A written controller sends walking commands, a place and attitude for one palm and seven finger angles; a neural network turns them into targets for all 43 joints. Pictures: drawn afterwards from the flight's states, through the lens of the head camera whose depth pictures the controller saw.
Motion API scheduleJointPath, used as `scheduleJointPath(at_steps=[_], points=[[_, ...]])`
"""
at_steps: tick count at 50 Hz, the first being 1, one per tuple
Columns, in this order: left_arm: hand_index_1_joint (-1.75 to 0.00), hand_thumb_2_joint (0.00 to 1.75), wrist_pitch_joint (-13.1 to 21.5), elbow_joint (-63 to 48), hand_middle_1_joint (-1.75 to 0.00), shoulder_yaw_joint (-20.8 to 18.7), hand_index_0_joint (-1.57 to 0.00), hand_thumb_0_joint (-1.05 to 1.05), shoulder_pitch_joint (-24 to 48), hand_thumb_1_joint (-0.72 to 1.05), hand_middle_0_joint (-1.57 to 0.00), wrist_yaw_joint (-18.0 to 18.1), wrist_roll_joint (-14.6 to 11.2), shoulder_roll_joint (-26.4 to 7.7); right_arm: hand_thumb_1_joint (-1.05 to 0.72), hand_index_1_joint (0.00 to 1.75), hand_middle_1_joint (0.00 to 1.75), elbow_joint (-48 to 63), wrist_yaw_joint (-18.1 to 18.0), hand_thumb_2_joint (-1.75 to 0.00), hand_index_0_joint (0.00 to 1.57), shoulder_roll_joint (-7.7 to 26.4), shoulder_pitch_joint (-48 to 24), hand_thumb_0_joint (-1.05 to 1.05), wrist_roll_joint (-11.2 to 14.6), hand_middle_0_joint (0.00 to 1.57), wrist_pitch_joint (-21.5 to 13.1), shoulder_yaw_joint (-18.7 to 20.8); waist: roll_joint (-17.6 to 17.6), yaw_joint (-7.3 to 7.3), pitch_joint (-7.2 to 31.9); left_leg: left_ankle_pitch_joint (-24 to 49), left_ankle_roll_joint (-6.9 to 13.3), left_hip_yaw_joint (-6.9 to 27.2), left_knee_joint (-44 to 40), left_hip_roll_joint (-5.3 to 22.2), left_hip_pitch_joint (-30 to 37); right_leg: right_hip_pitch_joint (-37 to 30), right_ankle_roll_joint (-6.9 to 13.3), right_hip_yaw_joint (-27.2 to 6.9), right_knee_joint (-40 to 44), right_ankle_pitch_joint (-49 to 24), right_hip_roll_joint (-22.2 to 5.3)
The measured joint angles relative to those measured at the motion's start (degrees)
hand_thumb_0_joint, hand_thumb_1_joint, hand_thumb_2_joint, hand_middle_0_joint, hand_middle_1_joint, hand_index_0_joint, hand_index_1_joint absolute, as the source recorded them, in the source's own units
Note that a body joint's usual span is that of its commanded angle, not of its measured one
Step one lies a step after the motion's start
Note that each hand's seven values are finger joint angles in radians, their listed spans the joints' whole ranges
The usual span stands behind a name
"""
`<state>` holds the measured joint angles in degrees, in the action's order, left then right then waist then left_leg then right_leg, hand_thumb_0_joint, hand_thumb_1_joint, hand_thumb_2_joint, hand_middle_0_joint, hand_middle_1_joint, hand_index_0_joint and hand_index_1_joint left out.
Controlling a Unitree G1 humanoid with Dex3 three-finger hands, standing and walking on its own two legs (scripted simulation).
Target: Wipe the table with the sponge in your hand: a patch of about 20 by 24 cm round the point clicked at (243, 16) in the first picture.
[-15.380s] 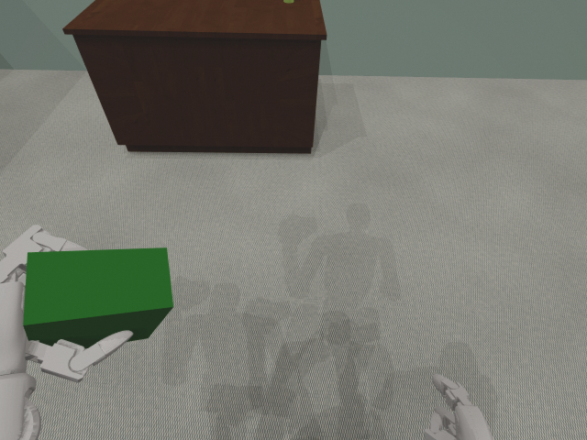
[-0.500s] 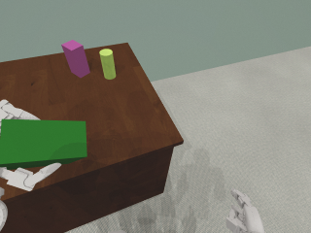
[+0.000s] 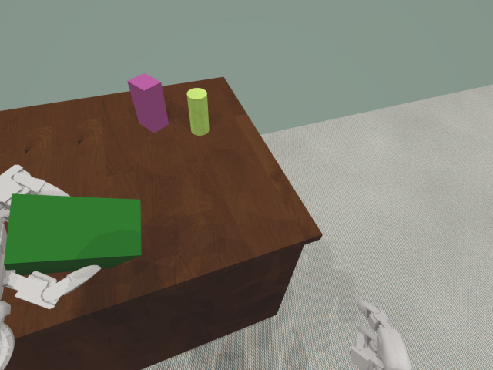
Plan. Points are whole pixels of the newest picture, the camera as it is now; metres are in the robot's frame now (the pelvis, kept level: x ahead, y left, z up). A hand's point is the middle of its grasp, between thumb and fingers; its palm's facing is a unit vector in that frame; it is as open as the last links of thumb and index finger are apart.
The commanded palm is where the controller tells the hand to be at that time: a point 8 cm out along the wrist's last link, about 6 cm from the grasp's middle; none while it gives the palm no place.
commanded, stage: shuffle to correct the standing spot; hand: left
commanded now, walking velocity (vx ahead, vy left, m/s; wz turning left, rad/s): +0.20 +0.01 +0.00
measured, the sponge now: (90, 238) +0.24 +0.21 +0.16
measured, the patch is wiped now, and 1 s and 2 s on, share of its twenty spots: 0.00 0.00 0.00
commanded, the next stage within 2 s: come to a stop and stand still in 1.62 s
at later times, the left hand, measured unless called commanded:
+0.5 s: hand (38, 237) +0.22 +0.25 +0.18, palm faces +0.35 -0.84 -0.42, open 10.5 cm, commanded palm +0.17 +0.29 +0.19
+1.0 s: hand (57, 221) +0.25 +0.25 +0.17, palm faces +0.35 -0.84 -0.41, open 10.4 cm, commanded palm +0.19 +0.28 +0.19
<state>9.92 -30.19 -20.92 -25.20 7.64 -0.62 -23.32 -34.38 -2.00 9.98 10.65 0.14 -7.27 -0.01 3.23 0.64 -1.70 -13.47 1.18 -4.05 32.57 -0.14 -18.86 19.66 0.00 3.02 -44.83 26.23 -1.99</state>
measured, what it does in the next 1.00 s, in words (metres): stands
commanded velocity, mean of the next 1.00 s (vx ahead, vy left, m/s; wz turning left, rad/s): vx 0.20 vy -0.01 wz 0.00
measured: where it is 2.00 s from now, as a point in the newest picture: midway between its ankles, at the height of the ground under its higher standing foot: outside the picture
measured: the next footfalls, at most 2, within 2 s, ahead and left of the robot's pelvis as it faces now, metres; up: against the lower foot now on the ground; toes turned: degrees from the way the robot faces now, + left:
none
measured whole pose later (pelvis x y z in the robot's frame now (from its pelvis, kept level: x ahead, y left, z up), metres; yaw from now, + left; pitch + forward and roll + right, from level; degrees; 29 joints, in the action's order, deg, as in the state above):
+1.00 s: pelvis +0.03 +0.01 +0.01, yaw -1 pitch +1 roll -1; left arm 8.5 -29.3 -20.3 -28.1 7.7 -2.5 -22.2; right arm -33.8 -3.6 11.4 11.9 0.6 -3.9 -0.7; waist 0.7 1.0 0.2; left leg -17.3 0.9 -1.0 31.7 0.6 -15.6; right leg 12.7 2.3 4.8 -28.9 17.5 1.5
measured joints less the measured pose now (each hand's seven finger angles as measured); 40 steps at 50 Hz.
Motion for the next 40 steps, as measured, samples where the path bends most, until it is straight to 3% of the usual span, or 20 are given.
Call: scheduleJointPath(at_steps=[2, 5, 8, 10, 13, 16, 21, 26, 33, 40], points=[[-1.36, 1.02, 0.6, -1.1, -1.36, -0.7, -0.70, -0.01, -1.3, -0.53, -0.68, -0.2, -0.5, -0.7, -0.90, 0.30, 0.30, 0.8, 0.2, -0.90, 0.20, -0.2, 0.3, 0.01, 0.3, 0.20, -0.3, -0.8, -0.6, 0.00, 0.5, 0.0, -0.1, 0.1, 0.4, 0.1, -0.8, -2.0, 0.0, 1.5, 7.4, -4.0, 0.8], [-1.36, 1.02, 1.4, -0.2, -1.36, -0.3, -0.70, -0.01, -2.0, -0.53, -0.68, -0.9, -0.8, 0.1, -0.90, 0.30, 0.30, 0.3, 0.1, -0.90, 0.20, 0.6, 0.7, 0.01, 0.4, 0.20, 0.3, -1.2, -4.3, -0.19, 0.7, -1.4, -0.2, 1.9, 2.1, 1.5, -1.6, -4.3, 2.3, 3.3, 12.7, -9.6, 2.9], [-1.36, 1.02, 0.7, 0.8, -1.36, -0.4, -0.70, -0.01, -3.2, -0.53, -0.68, -0.9, -1.7, 1.3, -0.90, 0.30, 0.30, -1.0, 0.2, -0.90, 0.21, 0.6, 1.7, 0.01, 0.5, 0.21, 1.5, -1.3, -3.7, -1.97, 2.2, -5.2, -0.4, 1.9, 5.2, 0.3, -1.7, -4.1, 2.8, 1.6, 13.3, -9.5, 2.7], [-1.36, 1.02, -0.1, 1.9, -1.36, -0.1, -0.70, -0.01, -2.8, -0.53, -0.68, -0.4, -1.7, 2.5, -0.90, 0.30, 0.30, -1.5, -0.2, -0.90, 0.21, 1.0, 2.4, 0.01, 0.3, 0.21, 1.6, -1.6, -3.3, -2.41, 2.6, -3.5, -0.1, 1.6, 1.6, -0.1, 0.9, -4.4, 2.3, 0.8, 13.3, -9.4, 2.4], [-1.36, 1.02, -1.0, 4.0, -1.36, 0.9, -0.70, -0.01, -0.2, -0.53, -0.68, 0.0, -1.0, 3.5, -0.90, 0.30, 0.30, -2.3, -0.9, -0.90, 0.21, 1.3, 2.4, 0.01, 0.3, 0.21, 1.5, -1.2, -2.5, -2.25, 1.8, -1.7, 0.7, 1.6, -1.4, -0.8, 3.4, -4.9, 1.5, 0.5, 12.0, -8.5, 1.7], [-1.36, 1.02, -2.1, 5.0, -1.36, 1.8, -0.70, -0.01, 0.7, -0.53, -0.68, -0.1, -0.3, 3.7, -0.90, 0.30, 0.30, -1.6, -1.2, -0.90, 0.21, 1.1, 2.2, 0.01, 0.0, 0.21, 1.8, -1.1, -1.8, -1.21, 1.5, -1.7, 0.9, 1.6, -1.8, -1.2, 4.0, -5.7, 1.2, 0.6, 12.8, -8.9, 1.3], [-1.36, 1.02, -1.3, 1.8, -1.36, 2.1, -0.70, -0.01, -1.3, -0.53, -0.68, -0.7, -0.2, 2.0, -0.90, 0.30, 0.30, 0.2, -1.0, -0.90, 0.20, 0.7, 2.3, 0.01, 0.1, 0.21, 1.3, -1.2, -2.4, 0.29, 1.5, -1.5, 0.6, 2.9, -1.9, 0.0, 3.3, -7.1, 1.5, 1.9, 16.9, -11.0, 2.7], [-1.36, 1.02, 0.0, 0.7, -1.36, 0.6, -0.70, -0.01, -3.5, -0.53, -0.68, -0.5, -1.1, 0.7, -0.90, 0.30, 0.30, 0.7, -1.3, -0.90, 0.21, 1.0, 2.7, 0.01, 0.3, 0.21, 1.6, -1.1, -2.7, -0.20, 2.3, -1.7, 0.2, 2.9, -1.7, 0.5, 2.7, -6.6, 1.8, 1.8, 17.2, -11.1, 3.2], [-1.36, 1.02, -1.7, 4.2, -1.36, 1.2, -0.70, -0.01, -1.5, -0.53, -0.68, 0.1, -1.4, 3.1, -0.90, 0.30, 0.30, -0.7, -1.9, -0.90, 0.20, 1.6, 2.5, 0.01, 0.4, 0.21, 2.5, -1.0, -3.5, -1.37, 3.0, -2.3, -0.1, 3.0, -1.3, 0.7, 2.8, -6.7, 2.3, 1.8, 16.6, -10.4, 3.5], [-1.36, 1.02, -2.3, 2.8, -1.36, 2.8, -0.70, -0.01, -1.1, -0.53, -0.68, 0.2, -1.4, 3.8, -0.90, 0.30, 0.30, -0.8, -1.9, -0.90, 0.21, 1.6, 1.6, 0.01, 0.1, 0.21, 2.8, -0.9, -2.6, -0.71, 2.6, -3.2, -0.3, 3.0, -0.6, 0.8, 2.9, -6.6, 2.5, 1.8, 15.6, -9.3, 3.5]])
